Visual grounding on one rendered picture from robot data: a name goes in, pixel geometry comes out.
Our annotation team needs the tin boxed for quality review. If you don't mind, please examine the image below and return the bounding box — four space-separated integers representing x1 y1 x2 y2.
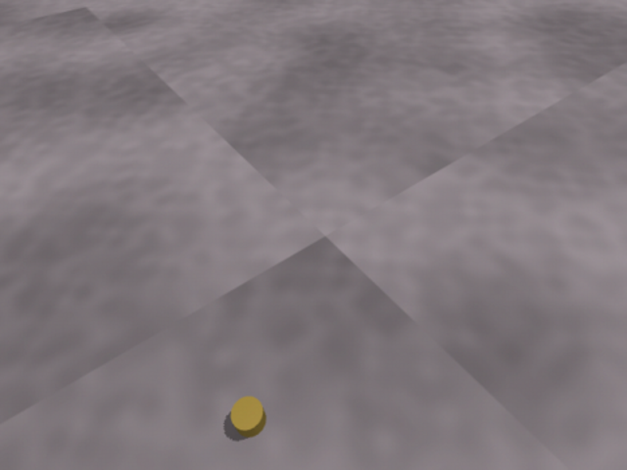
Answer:
230 397 266 438

